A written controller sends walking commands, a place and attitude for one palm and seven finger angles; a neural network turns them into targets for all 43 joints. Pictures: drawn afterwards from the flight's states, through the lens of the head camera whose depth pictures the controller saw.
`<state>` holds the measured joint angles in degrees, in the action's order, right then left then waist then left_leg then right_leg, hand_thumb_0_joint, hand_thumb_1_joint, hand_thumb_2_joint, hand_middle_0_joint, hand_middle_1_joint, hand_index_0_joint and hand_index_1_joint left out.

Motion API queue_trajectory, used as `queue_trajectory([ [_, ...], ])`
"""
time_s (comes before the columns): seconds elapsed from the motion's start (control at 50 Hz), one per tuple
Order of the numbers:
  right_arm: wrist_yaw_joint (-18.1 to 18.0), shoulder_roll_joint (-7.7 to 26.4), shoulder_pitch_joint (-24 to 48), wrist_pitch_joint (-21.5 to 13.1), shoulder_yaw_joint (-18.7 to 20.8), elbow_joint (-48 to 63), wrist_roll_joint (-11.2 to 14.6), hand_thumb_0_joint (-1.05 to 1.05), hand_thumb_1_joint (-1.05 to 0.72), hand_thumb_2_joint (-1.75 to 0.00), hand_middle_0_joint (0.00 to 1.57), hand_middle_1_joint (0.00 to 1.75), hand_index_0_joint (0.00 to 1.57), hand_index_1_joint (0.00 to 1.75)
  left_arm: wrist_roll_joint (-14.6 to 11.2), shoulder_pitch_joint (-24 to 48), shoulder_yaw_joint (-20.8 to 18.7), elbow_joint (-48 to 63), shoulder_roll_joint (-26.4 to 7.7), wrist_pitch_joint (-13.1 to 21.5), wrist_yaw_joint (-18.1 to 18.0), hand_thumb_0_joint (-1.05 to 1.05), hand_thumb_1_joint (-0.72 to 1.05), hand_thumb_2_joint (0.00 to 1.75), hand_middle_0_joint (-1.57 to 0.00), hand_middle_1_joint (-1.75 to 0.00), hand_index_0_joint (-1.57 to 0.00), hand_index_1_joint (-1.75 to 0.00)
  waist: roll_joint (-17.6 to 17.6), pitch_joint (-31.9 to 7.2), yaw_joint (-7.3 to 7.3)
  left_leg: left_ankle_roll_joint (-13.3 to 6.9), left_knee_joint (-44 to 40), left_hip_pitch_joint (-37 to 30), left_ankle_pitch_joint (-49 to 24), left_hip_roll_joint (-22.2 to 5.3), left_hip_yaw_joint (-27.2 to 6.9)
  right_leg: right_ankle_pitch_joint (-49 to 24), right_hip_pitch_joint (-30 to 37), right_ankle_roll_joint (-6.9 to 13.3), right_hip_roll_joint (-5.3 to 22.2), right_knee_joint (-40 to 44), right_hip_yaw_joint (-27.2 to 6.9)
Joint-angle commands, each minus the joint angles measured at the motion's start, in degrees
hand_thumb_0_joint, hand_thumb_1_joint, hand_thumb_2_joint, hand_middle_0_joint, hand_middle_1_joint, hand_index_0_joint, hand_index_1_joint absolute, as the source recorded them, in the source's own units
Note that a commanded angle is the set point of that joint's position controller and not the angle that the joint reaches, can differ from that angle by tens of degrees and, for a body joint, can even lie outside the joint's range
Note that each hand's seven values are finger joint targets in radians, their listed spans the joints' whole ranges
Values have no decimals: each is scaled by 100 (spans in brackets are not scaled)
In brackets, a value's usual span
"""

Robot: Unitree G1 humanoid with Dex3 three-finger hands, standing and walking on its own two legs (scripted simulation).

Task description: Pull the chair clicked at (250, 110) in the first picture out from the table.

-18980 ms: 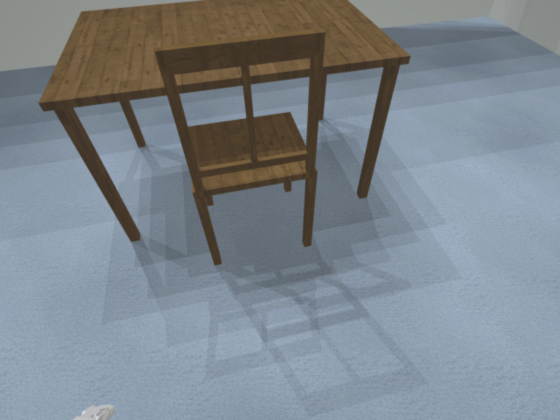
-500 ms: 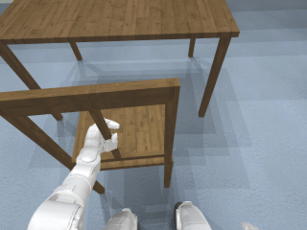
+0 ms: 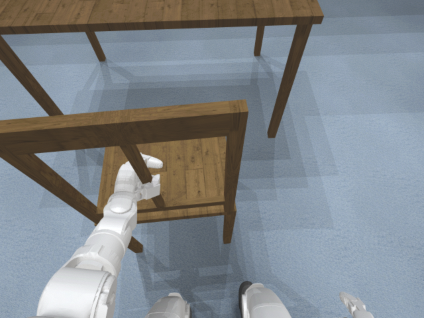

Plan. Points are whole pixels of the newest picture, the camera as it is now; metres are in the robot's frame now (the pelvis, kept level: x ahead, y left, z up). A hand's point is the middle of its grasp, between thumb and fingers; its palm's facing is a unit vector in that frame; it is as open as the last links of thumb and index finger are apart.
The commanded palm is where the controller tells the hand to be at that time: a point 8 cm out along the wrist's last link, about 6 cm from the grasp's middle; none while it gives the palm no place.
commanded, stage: step backward, pulling the chair out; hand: left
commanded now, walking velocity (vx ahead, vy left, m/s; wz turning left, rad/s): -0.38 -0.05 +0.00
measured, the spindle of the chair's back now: (147, 179) +0.40 +0.14 -0.07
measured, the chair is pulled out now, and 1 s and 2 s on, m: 0.38 0.67 0.74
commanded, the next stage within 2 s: stop walking, hand still on the chair in 0.66 s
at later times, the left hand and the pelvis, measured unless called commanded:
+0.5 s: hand (146, 248) +0.25 +0.13 -0.06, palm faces -0.05 -0.98 -0.21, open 5.3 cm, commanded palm +0.25 +0.18 -0.05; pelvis -0.12 +0.02 +0.00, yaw +0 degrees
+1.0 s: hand out of the picture +0.09 +0.12 -0.05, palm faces -0.03 -0.98 -0.20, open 5.3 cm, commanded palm +0.07 +0.17 -0.04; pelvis -0.23 +0.00 +0.01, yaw -2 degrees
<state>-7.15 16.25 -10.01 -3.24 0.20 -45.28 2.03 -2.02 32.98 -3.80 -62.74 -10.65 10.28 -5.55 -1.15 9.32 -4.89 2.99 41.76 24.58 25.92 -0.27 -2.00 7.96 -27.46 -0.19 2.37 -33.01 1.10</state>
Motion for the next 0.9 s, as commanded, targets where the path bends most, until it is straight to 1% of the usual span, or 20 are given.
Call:
queue_trajectory([
  [0.0,-159,707,-544,-61,177,451,19,0,-90,-90,20,30,20,30,17,1368,80,1130,-1106,126,-49,0,90,90,-50,-145,-50,-145,822,-2894,201,-167,-1716,-1073,-1405,-462,-70,-1705,1822,191,1121,495,-682],
  [0.06,-73,667,-197,32,196,902,-68,0,-90,-90,20,30,20,30,20,1919,417,1713,-572,291,31,0,90,90,-50,-145,-50,-145,-1343,-2613,340,-773,-2308,-412,-1781,-1648,-922,1020,1415,-91,75,-1037,-37],
  [0.08,-53,595,-166,33,180,923,-99,0,-90,-90,20,30,20,30,36,2030,418,1759,-533,317,28,0,90,90,-50,-145,-50,-145,-1444,-2521,349,-943,-2274,-298,-2031,-1852,-1116,1433,1283,-43,6,-1507,-85],
  [0.14,37,651,-599,-56,303,631,-115,0,-90,-90,20,30,20,30,88,2066,380,1504,-510,440,2,0,90,90,-50,-145,-50,-145,-758,-2676,245,-983,-1236,-1852,-4847,-1836,-958,1118,792,-19,-42,-622,-178],
  [0.18,90,645,-641,-127,314,507,-117,0,-90,-90,20,30,20,30,183,2136,318,1387,-640,573,10,0,90,90,-50,-145,-50,-145,-846,-2836,201,-799,-894,-2123,-5195,-1685,-694,22,1129,6,49,71,-252],
  [0.22,86,630,-483,-111,283,455,-125,0,-90,-90,20,30,20,30,248,2069,311,1181,-769,606,48,0,90,90,-50,-145,-50,-145,-868,-2442,243,-593,-897,-1362,-4224,-1463,-483,-917,1415,34,226,316,-307],
  [0.26,-21,612,-593,-125,370,390,-13,0,-90,-90,20,30,20,30,176,1995,-28,1182,-1380,667,-33,0,90,90,-50,-145,-50,-145,340,-3149,131,-195,-481,-1097,-3017,-867,151,-2497,2036,130,790,526,-929],
  [0.3,-31,583,-318,-160,337,503,61,0,-90,-90,20,30,20,30,119,1559,-122,961,-1614,546,-38,0,90,90,-50,-145,-50,-145,844,-2990,342,-5,763,-352,124,-166,22,-2258,1789,717,1815,1118,-1818],
  [0.32,-24,538,-171,-160,269,518,11,0,-90,-90,20,30,20,30,141,1498,-142,944,-1553,485,-41,0,90,90,-50,-145,-50,-145,800,-2829,445,-7,1193,-90,439,-92,-229,-1614,1656,898,1996,1192,-1844],
  [0.44,-128,594,-561,-221,100,307,-29,0,-90,-90,20,30,20,30,87,1437,20,973,-1123,333,-30,0,90,90,-50,-145,-50,-145,882,-2778,244,-141,-1776,-1075,-1162,-308,61,-1249,1619,188,1055,512,-661],
  [0.48,-121,802,-501,-194,245,463,-45,0,-90,-90,20,30,20,30,90,1687,145,1094,-875,402,10,0,90,90,-50,-145,-50,-145,-230,-2578,321,-614,-1858,-1069,-2811,-1298,-672,-268,1143,-175,159,-222,-195],
  [0.52,-28,601,-241,-139,175,684,-175,0,-90,-90,20,30,20,30,93,2219,388,1581,-603,447,44,0,90,90,-50,-145,-50,-145,-1794,-2557,305,-1074,-2369,-734,-2372,-1992,-1498,1688,839,-92,-23,-1839,-141],
  [0.6,68,696,-717,-200,306,438,-101,0,-90,-90,20,30,20,30,52,2043,252,1104,-631,420,17,0,90,90,-50,-145,-50,-145,-529,-2628,260,-1083,-1175,-2420,-5312,-1923,-1166,1546,507,-48,-133,-640,-171],
  [0.64,103,730,-733,-231,302,383,-91,0,-90,-90,20,30,20,30,109,2038,267,1008,-703,468,50,0,90,90,-50,-145,-50,-145,-1218,-2590,223,-921,-1075,-2346,-4857,-1750,-983,1086,868,-35,-104,141,-196],
  [0.68,105,698,-638,-219,253,406,-51,0,-90,-90,20,30,20,30,132,1866,192,919,-859,498,88,0,90,90,-50,-145,-50,-145,-1216,-2431,277,-739,-967,-1573,-3851,-1489,-781,10,1499,17,30,742,-292],
  [0.72,41,650,-517,-219,268,462,45,0,-90,-90,20,30,20,30,132,1650,37,755,-1216,406,95,0,90,90,-50,-145,-50,-145,-106,-2475,296,-342,-804,-708,-2177,-1011,-260,-592,1932,136,527,814,-650],
  [0.74,11,617,-493,-234,298,539,120,0,-90,-90,20,30,20,30,62,1607,-162,793,-1549,353,54,0,90,90,-50,-145,-50,-145,961,-2645,299,-135,-176,-624,-1009,-520,131,-211,1690,370,1166,1165,-1379],
  [0.78,-4,470,-94,-174,200,928,44,0,-90,-90,20,30,20,30,54,942,-192,1779,-1415,349,15,0,90,90,-50,-145,-50,-145,785,-2630,513,-98,976,-512,276,-102,-52,593,1492,903,1779,1477,-1760],
  [0.8,7,468,-124,-155,132,867,4,0,-90,-90,20,30,20,30,42,682,-112,1888,-1306,196,-10,0,90,90,-50,-145,-50,-145,389,-2638,445,-134,786,-510,265,-106,-144,277,1668,970,1745,1318,-1632],
  [0.88,-49,407,-218,-228,59,924,-69,0,-90,-90,20,30,20,30,27,305,-118,2346,-1045,-42,-35,0,90,90,-50,-145,-50,-145,973,-2470,317,-297,-1395,-1393,-642,-111,81,778,1683,361,1109,1013,-986],
])
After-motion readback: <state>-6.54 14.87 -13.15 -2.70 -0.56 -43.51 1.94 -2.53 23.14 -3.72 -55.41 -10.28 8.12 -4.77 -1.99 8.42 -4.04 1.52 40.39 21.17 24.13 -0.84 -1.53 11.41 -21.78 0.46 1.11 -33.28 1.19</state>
